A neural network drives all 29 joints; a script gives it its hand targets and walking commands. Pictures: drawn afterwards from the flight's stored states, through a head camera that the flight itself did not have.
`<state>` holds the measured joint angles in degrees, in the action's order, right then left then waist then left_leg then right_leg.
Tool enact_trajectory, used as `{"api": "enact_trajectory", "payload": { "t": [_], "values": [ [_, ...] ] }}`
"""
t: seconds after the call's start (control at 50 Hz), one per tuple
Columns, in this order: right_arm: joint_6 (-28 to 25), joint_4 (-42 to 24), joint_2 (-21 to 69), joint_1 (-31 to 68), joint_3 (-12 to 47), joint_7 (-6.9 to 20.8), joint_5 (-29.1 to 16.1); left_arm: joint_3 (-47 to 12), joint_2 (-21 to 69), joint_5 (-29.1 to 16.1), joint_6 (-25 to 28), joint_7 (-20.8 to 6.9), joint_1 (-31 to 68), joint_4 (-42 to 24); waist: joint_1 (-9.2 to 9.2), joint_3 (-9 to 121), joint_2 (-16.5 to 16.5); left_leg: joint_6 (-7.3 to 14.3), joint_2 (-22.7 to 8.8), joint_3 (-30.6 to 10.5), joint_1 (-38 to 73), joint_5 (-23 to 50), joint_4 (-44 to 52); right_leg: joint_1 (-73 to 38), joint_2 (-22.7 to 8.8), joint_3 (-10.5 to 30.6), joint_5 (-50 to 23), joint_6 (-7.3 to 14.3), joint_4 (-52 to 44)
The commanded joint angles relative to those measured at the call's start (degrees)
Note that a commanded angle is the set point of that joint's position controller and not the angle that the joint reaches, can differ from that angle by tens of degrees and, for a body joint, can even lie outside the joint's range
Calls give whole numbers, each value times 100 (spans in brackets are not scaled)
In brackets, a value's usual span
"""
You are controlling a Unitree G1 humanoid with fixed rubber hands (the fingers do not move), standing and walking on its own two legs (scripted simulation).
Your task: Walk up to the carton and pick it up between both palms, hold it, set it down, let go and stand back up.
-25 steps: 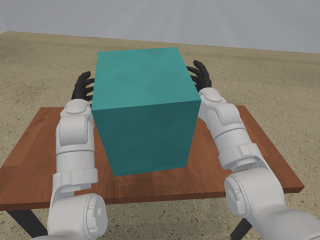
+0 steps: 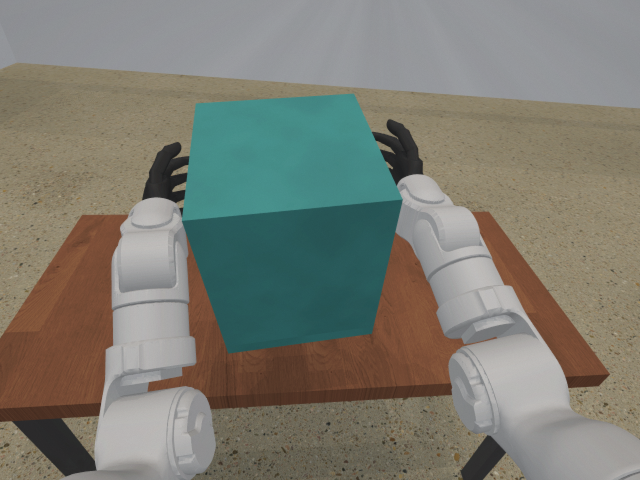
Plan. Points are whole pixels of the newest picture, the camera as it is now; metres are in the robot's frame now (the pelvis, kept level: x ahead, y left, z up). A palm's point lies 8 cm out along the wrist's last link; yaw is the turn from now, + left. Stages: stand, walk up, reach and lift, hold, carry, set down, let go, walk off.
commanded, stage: hold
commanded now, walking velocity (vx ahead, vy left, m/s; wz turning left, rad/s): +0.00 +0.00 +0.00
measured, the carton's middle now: (289, 226) +0.38 +0.01 +0.17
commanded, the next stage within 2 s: set down in 0.22 s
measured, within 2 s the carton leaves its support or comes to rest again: neither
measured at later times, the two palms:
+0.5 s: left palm (144, 194) +0.37 +0.17 +0.24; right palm (390, 168) +0.39 -0.12 +0.25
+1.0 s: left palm (166, 231) +0.37 +0.16 +0.18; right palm (387, 205) +0.40 -0.13 +0.19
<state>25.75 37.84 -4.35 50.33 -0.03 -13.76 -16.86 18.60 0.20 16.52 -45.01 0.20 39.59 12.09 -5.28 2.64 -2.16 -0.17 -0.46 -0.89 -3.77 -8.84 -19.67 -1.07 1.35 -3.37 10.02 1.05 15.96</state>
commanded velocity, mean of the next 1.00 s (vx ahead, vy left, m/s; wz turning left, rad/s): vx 0.00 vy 0.00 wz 0.00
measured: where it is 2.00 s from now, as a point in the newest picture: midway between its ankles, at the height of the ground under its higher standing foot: outside the picture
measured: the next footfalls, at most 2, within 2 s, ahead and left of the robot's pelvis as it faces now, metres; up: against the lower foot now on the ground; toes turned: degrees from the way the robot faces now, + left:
none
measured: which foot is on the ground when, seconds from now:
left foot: down 0.00-1.00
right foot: down 0.00-1.00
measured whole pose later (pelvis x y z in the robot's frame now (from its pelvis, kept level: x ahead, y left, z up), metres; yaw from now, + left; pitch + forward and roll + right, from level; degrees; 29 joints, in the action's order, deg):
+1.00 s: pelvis +0.01 -0.01 +0.00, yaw +1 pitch -8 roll +0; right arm 2.8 47.8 -1.9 45.7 -4.8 -6.8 -5.3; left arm 18.7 4.0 20.4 -29.9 3.0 36.4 16.3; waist -1.3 -2.1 -3.5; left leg -1.1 -0.7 -2.0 -1.5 -8.9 -18.4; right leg -3.1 1.7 -4.4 11.2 2.2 16.0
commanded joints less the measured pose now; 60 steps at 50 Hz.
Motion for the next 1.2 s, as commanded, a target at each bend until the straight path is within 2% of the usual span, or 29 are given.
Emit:
{"api": "enact_trajectory", "payload": {
  "t": [0.0, 0.06, 0.2, 0.22, 0.26, 0.3, 0.36, 0.42, 0.46, 0.52, 0.6, 0.7, 0.76, 0.82, 0.94, 1.0, 1.18],
  "values": [
    [-139, -1640, 3654, 3892, 1661, 608, -542, -2662, 3063, -1007, 477, -870, 4595, -806, -42, 1942, 397, -189, 284, 50, 816, 1294, 91, -103, 184, 68, -1206, -429, -137],
    [-142, -1585, 3634, 3934, 1598, 632, -489, -2668, 3109, -1001, 470, -874, 4627, -732, -44, 1845, 433, -180, 266, 54, 761, 1144, 136, -12, 173, 75, -1007, -395, -161],
    [-149, -1611, 3665, 3983, 1645, 640, -526, -2679, 3117, -1026, 482, -844, 4661, -771, -18, 2016, 418, -181, 257, 46, 803, 1239, 98, -52, 192, 65, -1074, -396, -133],
    [-147, -1809, 3680, 3984, 1768, 660, -626, -2523, 3064, -868, 438, -828, 4386, -909, 199, 2033, 529, -174, 286, 5, 808, 1504, 20, -132, 212, 54, -1099, -368, -106],
    [-197, -1833, 3586, 4081, 1705, 669, -620, -2491, 2975, -868, 444, -833, 4499, -1002, 197, 2047, 496, -177, 288, 21, 823, 1533, -4, -76, 215, 22, -979, -362, -110],
    [-277, -1702, 3532, 4155, 1538, 695, -458, -2417, 2921, -837, 491, -863, 4631, -902, 189, 1907, 448, -141, 275, 52, 784, 1213, 90, 45, 192, -10, -677, -365, -155],
    [-627, -1470, 3501, 4236, 1171, 786, -45, -2390, 2945, -834, 758, -924, 4814, -680, 120, 1993, 423, -113, 248, 88, 834, 902, 168, 147, 149, -94, -464, -353, -176],
    [-1111, -902, 3297, 4144, 700, 936, 539, -2095, 2883, -563, 1092, -995, 4647, -146, 133, 1750, 383, -66, 207, 153, 914, 754, 273, 127, 108, -180, -246, -312, -235],
    [-1443, -447, 3063, 3921, 397, 1047, 892, -1814, 2792, -272, 1215, -1064, 4270, 162, 188, 1416, 368, -51, 178, 221, 933, 767, 368, 19, 91, -240, -132, -263, -281],
    [-1898, -145, 2819, 3626, 144, 1162, 1238, -1634, 2738, -35, 1338, -1161, 3791, 296, 206, 1181, 289, -68, 175, 328, 1005, 1143, 361, -193, 77, -332, -306, -238, -319],
    [-2398, -385, 2672, 3535, 212, 1198, 1382, -1840, 2832, -38, 1495, -1201, 3442, 186, 171, 1237, 265, -119, 187, 372, 1122, 1734, 211, -411, 64, -405, -754, -243, -310],
    [-2812, -901, 2653, 3614, 657, 1196, 1213, -2554, 3089, -322, 1759, -991, 3459, -335, 137, 1853, 490, -255, 165, 298, 1488, 2614, -94, -488, 71, -428, -1406, -224, -210],
    [-2890, -1071, 2729, 3613, 951, 1203, 1077, -2858, 3183, -463, 1887, -824, 3520, -617, 177, 2128, 565, -288, 147, 231, 1574, 2832, -173, -536, 64, -396, -1664, -225, -132],
    [-2866, -1148, 2833, 3637, 1122, 1207, 995, -2963, 3202, -544, 1948, -705, 3610, -714, 230, 2291, 553, -261, 165, 193, 1459, 2699, -173, -556, 27, -330, -1801, -265, -75],
    [-2706, -608, 2820, 3604, 922, 1300, 1109, -2462, 3097, -332, 1868, -654, 3463, -217, 458, 1898, 354, -108, 173, 255, 1045, 1796, 111, -462, -28, -263, -1338, -299, -100],
    [-2710, -355, 2806, 3621, 732, 1358, 1238, -2173, 3076, -220, 1829, -685, 3343, 26, 570, 1734, 239, -53, 166, 321, 932, 1600, 203, -382, -19, -269, -1139, -293, -132],
    [-2875, 236, 2737, 3412, 215, 1495, 1604, -1944, 3117, -102, 2052, -672, 3376, 262, 512, 1690, 234, -95, 146, 422, 962, 1676, 246, -333, -19, -317, -1186, -296, -181]
  ]
}}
